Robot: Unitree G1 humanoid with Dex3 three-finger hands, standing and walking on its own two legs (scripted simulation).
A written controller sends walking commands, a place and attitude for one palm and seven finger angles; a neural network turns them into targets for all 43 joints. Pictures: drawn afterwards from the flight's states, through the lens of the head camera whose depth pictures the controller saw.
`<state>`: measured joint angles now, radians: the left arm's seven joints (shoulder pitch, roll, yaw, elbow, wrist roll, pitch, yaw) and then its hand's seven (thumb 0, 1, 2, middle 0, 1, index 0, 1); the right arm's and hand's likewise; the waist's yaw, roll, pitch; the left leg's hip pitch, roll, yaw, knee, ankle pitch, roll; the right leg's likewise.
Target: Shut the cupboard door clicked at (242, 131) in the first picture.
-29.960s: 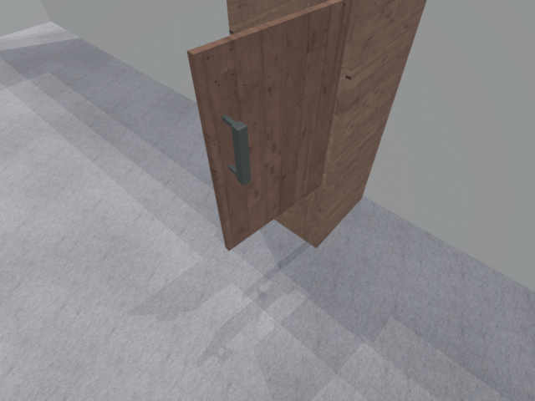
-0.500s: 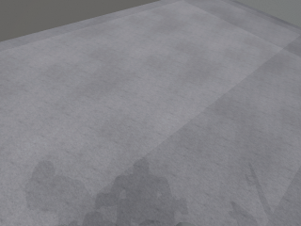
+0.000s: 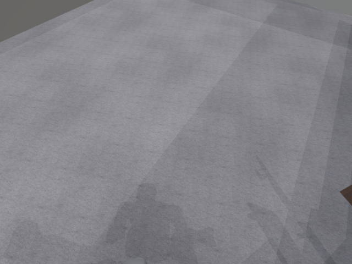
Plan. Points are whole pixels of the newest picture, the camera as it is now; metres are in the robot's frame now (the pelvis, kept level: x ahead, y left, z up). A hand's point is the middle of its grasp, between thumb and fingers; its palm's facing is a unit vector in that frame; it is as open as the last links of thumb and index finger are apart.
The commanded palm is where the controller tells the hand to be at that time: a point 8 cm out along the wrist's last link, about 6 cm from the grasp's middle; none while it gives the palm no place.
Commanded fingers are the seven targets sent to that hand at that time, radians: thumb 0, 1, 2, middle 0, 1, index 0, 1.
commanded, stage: turn to face it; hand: left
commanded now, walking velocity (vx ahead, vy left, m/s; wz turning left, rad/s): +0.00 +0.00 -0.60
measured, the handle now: out of the picture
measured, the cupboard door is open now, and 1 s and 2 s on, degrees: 53 53 53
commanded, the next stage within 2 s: take the last steps up to it in 1.80 s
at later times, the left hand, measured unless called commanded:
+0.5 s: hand (118, 249) +0.17 +0.16 -0.15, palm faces -0.30 -0.91 -0.27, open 7.4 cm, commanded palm none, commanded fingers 0.00 0.90 0.90 -0.20 -0.30 -0.20 -0.30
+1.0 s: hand (122, 235) +0.21 +0.16 -0.17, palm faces -0.51 -0.84 -0.19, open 7.4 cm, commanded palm none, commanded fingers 0.00 0.90 0.90 -0.20 -0.30 -0.20 -0.30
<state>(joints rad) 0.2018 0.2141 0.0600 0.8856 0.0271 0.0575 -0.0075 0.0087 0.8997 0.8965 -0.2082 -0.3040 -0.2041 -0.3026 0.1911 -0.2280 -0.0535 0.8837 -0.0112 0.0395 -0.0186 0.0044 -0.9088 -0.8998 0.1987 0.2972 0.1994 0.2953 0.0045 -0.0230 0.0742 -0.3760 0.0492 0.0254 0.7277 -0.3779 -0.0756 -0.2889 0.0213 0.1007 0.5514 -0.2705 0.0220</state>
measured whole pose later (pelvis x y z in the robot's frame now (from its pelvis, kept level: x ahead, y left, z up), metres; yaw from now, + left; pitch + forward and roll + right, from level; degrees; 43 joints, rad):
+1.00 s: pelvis +0.04 +0.02 +0.01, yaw -35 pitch +1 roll -2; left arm 0.20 0.27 0.09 0.91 0.02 0.08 -0.02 0.01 0.90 0.90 -0.20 -0.30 -0.20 -0.30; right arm 0.18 -0.19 -0.01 0.85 -0.03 0.01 -0.03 0.00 -0.91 -0.90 0.20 0.30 0.20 0.30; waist 0.02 -0.06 0.08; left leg -0.27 0.08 0.10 0.55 -0.30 0.01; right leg -0.46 0.04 0.04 1.07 -0.48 0.04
